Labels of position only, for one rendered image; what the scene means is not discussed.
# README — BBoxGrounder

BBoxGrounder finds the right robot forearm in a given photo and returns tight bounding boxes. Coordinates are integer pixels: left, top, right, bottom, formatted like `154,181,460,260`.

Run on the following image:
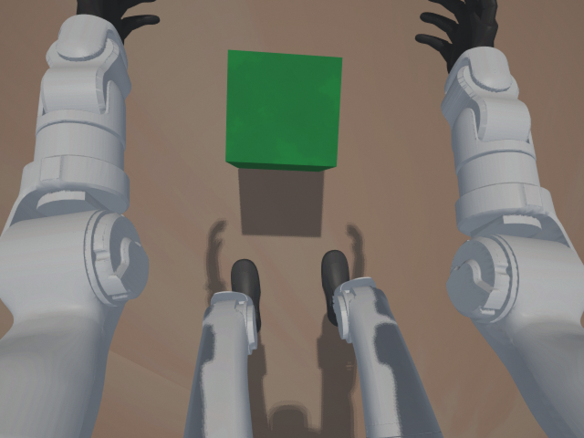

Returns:
441,47,577,254

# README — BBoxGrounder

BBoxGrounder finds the robot foot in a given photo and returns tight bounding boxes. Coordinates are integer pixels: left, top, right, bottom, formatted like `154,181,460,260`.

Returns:
231,259,261,333
321,250,349,326

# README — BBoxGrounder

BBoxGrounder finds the right robot upper arm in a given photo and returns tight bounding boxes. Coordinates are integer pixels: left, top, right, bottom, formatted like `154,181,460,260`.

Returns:
446,233,584,438

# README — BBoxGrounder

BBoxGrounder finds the robot left foot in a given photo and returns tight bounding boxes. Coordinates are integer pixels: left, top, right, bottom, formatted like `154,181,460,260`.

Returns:
231,259,261,333

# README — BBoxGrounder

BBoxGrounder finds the left robot forearm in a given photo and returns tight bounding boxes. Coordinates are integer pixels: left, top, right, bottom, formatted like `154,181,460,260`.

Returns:
0,15,131,304

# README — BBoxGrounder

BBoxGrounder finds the robot right foot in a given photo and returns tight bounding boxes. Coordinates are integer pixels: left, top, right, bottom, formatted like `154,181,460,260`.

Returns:
321,250,349,326

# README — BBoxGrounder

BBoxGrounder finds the robot right hand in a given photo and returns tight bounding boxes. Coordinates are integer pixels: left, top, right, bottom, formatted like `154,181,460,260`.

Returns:
415,0,498,74

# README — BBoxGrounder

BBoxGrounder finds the carton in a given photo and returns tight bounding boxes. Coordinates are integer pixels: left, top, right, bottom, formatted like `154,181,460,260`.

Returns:
225,50,342,172

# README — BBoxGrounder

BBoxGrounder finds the robot left hand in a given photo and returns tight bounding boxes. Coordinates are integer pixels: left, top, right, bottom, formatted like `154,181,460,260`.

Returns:
77,0,160,46

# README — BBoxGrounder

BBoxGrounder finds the left robot upper arm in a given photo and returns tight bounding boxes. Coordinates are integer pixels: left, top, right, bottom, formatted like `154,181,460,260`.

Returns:
0,209,149,438

